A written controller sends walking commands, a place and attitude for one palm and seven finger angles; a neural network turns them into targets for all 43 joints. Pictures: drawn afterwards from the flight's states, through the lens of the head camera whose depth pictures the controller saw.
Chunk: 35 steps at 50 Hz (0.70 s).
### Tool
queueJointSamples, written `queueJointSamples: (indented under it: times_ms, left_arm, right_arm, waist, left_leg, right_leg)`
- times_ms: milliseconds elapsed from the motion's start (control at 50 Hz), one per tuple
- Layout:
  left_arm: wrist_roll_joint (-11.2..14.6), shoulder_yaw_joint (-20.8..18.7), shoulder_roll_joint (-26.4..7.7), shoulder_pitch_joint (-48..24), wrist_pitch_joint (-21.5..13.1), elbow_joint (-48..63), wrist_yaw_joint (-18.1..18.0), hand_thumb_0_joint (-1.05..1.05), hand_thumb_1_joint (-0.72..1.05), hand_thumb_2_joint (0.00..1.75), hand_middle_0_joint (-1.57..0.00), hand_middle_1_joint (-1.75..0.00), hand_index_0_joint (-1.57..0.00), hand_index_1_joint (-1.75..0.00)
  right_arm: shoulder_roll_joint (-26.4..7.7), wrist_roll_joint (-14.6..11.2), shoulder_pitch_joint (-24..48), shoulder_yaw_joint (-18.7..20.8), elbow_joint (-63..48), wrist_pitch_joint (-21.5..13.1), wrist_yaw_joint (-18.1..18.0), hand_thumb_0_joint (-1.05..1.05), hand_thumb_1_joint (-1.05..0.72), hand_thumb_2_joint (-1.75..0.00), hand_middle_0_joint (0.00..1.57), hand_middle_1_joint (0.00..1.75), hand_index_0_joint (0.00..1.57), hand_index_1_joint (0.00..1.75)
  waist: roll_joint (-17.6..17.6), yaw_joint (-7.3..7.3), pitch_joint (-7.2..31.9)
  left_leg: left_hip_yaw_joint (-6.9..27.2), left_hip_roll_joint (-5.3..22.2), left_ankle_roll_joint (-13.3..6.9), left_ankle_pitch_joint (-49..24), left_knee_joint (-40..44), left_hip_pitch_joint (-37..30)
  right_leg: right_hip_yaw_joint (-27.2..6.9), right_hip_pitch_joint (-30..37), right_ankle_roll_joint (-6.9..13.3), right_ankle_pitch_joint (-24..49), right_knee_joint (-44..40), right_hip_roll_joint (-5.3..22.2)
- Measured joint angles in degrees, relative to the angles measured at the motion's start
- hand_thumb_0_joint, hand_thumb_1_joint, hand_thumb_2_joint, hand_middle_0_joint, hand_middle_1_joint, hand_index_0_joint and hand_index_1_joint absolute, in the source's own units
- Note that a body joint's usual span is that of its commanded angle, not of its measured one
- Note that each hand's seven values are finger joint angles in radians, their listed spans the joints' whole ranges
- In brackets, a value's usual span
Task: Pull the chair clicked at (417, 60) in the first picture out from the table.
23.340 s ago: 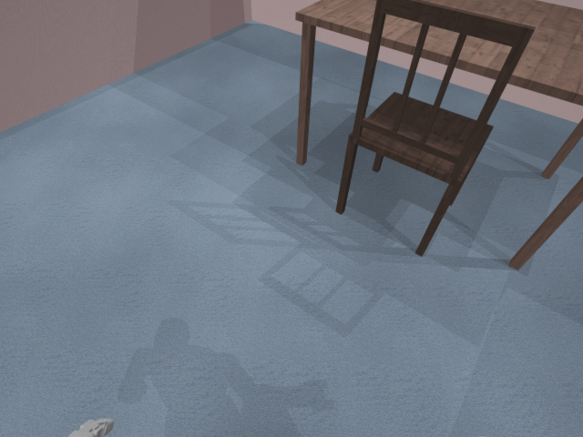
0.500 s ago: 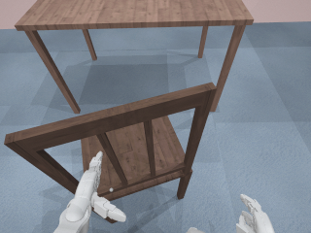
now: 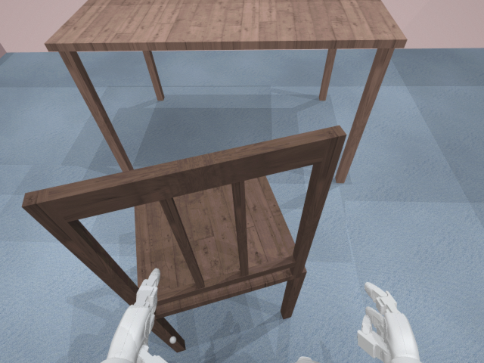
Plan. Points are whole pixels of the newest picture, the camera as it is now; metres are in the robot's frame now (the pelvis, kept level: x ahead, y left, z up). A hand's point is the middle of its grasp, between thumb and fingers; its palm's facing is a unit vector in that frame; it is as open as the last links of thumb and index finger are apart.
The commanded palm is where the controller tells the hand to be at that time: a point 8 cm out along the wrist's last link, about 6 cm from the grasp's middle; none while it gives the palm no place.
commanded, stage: draw the hand back to the body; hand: left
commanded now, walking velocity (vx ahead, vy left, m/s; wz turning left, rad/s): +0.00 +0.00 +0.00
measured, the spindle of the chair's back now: (187, 250) +0.32 +0.12 -0.02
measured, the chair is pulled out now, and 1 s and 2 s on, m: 0.56 0.56 0.56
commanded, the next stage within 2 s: step back with the hand held close in 1.66 s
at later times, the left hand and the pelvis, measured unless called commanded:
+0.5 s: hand (138, 321) +0.18 +0.15 +0.07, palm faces +0.02 -1.00 -0.08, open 17.5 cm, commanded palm +0.14 +0.21 +0.09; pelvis -0.01 +0.00 -0.02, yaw -1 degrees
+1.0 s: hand (94, 300) +0.19 +0.19 +0.11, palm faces +0.12 -0.91 -0.39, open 13.0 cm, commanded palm +0.16 +0.27 +0.17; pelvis +0.02 +0.00 +0.04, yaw -2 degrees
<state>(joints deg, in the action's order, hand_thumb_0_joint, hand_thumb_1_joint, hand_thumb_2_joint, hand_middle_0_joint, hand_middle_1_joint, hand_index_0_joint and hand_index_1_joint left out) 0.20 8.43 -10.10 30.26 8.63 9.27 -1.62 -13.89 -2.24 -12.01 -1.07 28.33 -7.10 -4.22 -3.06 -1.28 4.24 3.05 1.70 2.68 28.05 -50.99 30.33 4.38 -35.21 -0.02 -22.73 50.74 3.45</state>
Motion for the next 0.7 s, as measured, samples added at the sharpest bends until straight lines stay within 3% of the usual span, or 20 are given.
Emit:
queueJointSamples:
  times_ms: [100, 120, 160, 200, 280, 320, 360, 480, 600, 660, 700]
  left_arm:
    - [-0.2, 0.0, -0.1, 3.1, -0.3, 2.3, 0.1, -0.01, -0.54, 0.20, 0.00, 0.00, -0.01, 0.00]
    - [1.8, -0.4, 0.1, 3.8, -1.2, 2.9, 0.2, -0.01, -0.54, 0.20, 0.00, 0.00, -0.01, 0.00]
    - [5.5, -1.4, 1.0, 4.8, -5.9, 4.2, 0.6, -0.01, -0.54, 0.20, 0.00, 0.00, -0.01, 0.00]
    - [7.7, -2.5, 1.7, 5.1, -11.3, 5.8, 0.9, -0.01, -0.54, 0.20, 0.00, 0.00, -0.01, 0.00]
    - [8.5, -4.8, 2.3, 3.7, -23.4, 7.5, 2.0, -0.01, -0.55, 0.20, 0.00, 0.00, 0.00, 0.00]
    - [8.1, -6.1, 2.0, 2.4, -27.3, 7.3, 3.3, -0.01, -0.55, 0.20, 0.00, 0.00, 0.00, 0.00]
    - [8.3, -7.1, 1.3, 1.9, -27.2, 7.5, 4.8, -0.01, -0.55, 0.20, 0.00, 0.00, 0.00, 0.00]
    - [11.8, -9.7, -1.4, 5.7, -20.6, 11.1, 6.5, -0.01, -0.55, 0.20, 0.00, 0.00, 0.00, 0.00]
    - [13.7, -12.8, -2.1, 6.7, -20.7, 14.0, 7.4, -0.01, -0.52, 0.21, -0.01, -0.01, -0.01, -0.01]
    - [7.7, -11.0, -4.5, 6.2, -16.8, 14.7, 3.0, -0.01, -0.47, 0.24, -0.06, -0.04, -0.01, -0.02]
    - [5.4, -9.9, -5.5, 6.3, -14.2, 15.1, 0.1, -0.01, -0.42, 0.26, -0.11, -0.07, -0.02, -0.03]
  right_arm:
    - [0.2, -0.2, -0.3, 0.4, -0.1, 0.0, -0.4, 0.01, -0.90, -0.89, 0.20, 0.30, 0.21, 0.30]
    - [0.2, -0.2, -0.4, 0.4, -0.1, -0.4, -0.5, 0.01, -0.90, -0.89, 0.20, 0.30, 0.21, 0.30]
    - [0.3, -0.3, -0.5, 0.6, 0.4, -2.1, -0.5, 0.01, -0.90, -0.89, 0.20, 0.30, 0.21, 0.30]
    - [0.5, -0.5, -0.6, 0.9, 1.2, -3.7, -0.2, 0.01, -0.90, -0.89, 0.20, 0.30, 0.20, 0.30]
    - [1.1, -0.6, 0.0, 1.8, 3.0, -5.3, 1.5, 0.01, -0.90, -0.90, 0.20, 0.30, 0.20, 0.30]
    - [1.5, -0.8, 0.8, 2.1, 3.6, -4.8, 2.2, 0.01, -0.90, -0.90, 0.20, 0.30, 0.20, 0.30]
    - [1.8, -1.2, 1.3, 2.1, 3.4, -3.5, 2.4, 0.01, -0.90, -0.90, 0.20, 0.30, 0.20, 0.30]
    - [2.4, -2.4, 1.1, 1.3, 2.8, -1.9, 0.4, 0.01, -0.90, -0.89, 0.20, 0.30, 0.20, 0.30]
    - [1.6, -2.6, 0.6, 1.3, 4.1, -3.9, -0.6, 0.01, -0.90, -0.89, 0.20, 0.30, 0.20, 0.30]
    - [1.3, -1.7, 0.8, 1.7, 3.9, -2.0, -1.6, 0.01, -0.90, -0.90, 0.20, 0.30, 0.20, 0.30]
    - [1.2, -1.3, 1.3, 1.5, 3.9, -0.6, -2.3, 0.01, -0.90, -0.90, 0.20, 0.30, 0.20, 0.30]
  waist:
    - [0.0, 0.01, 0.3]
    - [0.1, -0.05, 0.3]
    - [0.3, 0.16, 0.4]
    - [0.5, 0.58, 0.5]
    - [0.9, 1.30, 1.0]
    - [0.8, 1.51, 0.9]
    - [0.6, 1.59, 0.5]
    - [-0.5, 1.12, -0.2]
    - [-1.0, 1.54, -0.3]
    - [-0.9, 2.50, -1.6]
    - [-1.0, 2.44, -2.4]
  left_leg:
    - [0.1, 0.0, 0.0, 0.5, -1.2, 0.9]
    - [0.1, 0.0, 0.0, 0.6, -1.5, 1.3]
    - [0.3, 0.1, 0.2, 1.0, -2.8, 2.6]
    - [0.5, 0.2, 0.3, 1.5, -4.3, 3.9]
    - [0.7, 0.3, 0.5, 2.8, -7.9, 7.6]
    - [0.6, 0.4, 0.6, 3.4, -9.8, 9.2]
    - [0.4, 0.5, 0.7, 3.8, -10.6, 9.6]
    - [0.0, 0.6, 0.5, 3.1, -7.8, 5.8]
    - [0.7, 0.7, 0.4, 1.6, -3.8, 1.8]
    - [0.0, 0.7, 0.5, 0.7, -0.6, -2.5]
    - [-0.4, 0.8, 0.3, -0.2, 2.1, -5.7]
  right_leg:
    - [0.0, -0.9, 0.0, -0.4, 1.1, 0.0]
    - [0.1, -1.2, 0.0, -0.5, 1.3, 0.0]
    - [0.2, -2.4, 0.1, -0.7, 2.3, -0.1]
    - [0.3, -3.6, 0.2, -1.1, 3.6, -0.1]
    - [0.3, -7.3, 0.4, -2.1, 7.0, -0.2]
    - [0.1, -9.0, 0.5, -2.6, 8.8, -0.3]
    - [-0.2, -9.5, 0.5, -2.9, 9.6, -0.4]
    - [-0.4, -5.9, 0.4, -2.4, 7.1, -0.6]
    - [0.5, -1.3, 0.3, -1.0, 2.7, -0.6]
    - [0.0, 2.5, 0.2, -0.2, 0.1, -0.8]
    - [-0.3, 5.5, 0.1, 0.5, -2.3, -0.9]
